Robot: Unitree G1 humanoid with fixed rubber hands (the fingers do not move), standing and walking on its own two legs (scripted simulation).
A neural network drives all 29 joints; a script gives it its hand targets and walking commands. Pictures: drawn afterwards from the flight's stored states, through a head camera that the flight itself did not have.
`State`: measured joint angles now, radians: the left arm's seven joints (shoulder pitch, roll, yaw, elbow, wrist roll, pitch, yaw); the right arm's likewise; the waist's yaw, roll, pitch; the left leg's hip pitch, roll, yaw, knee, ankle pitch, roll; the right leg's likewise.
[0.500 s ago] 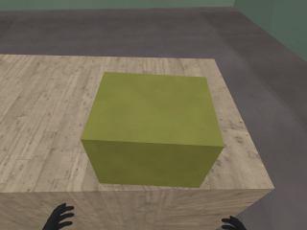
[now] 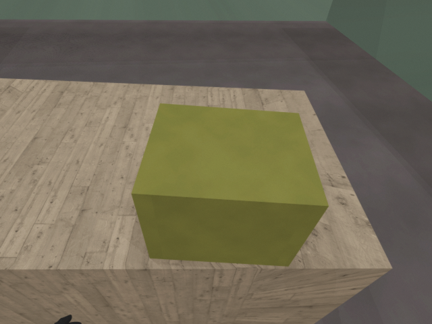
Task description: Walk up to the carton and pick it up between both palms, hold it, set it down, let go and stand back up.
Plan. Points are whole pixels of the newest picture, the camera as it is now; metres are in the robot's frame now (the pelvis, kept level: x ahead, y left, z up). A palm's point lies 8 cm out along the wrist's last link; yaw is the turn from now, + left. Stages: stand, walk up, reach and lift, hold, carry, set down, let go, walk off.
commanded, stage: stand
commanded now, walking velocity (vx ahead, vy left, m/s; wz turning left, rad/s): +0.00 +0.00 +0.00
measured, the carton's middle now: (224, 185) +0.40 -0.01 +0.05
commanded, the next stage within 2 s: none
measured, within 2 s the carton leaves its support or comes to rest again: neither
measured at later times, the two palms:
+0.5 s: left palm out of the picture +0.09 +0.30 -0.10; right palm out of the picture +0.09 -0.27 -0.10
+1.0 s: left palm out of the picture +0.08 +0.29 -0.11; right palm out of the picture +0.08 -0.27 -0.10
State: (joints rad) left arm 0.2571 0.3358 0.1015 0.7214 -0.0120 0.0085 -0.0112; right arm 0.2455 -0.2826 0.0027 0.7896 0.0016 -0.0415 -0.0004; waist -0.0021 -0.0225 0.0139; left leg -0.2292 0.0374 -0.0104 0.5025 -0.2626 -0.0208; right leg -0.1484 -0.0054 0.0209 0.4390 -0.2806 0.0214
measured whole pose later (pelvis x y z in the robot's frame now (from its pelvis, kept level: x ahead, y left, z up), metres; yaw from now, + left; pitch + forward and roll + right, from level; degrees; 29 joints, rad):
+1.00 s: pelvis -0.01 +0.00 +0.00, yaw +0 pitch -2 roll -1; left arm 0.26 0.34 0.10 0.82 -0.01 -0.01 -0.01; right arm 0.25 -0.28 0.00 0.84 0.00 -0.04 0.00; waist 0.00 -0.02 0.01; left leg -0.21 0.04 -0.01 0.49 -0.24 -0.02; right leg -0.13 -0.01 0.02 0.44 -0.27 0.02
